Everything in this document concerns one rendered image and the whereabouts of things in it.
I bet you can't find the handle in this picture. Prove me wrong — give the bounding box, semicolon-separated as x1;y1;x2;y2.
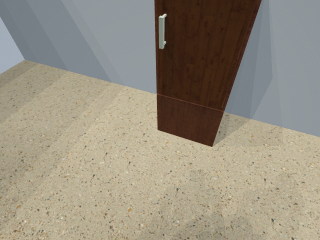
158;14;167;49

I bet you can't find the cupboard door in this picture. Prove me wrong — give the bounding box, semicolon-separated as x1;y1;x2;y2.
157;0;256;110

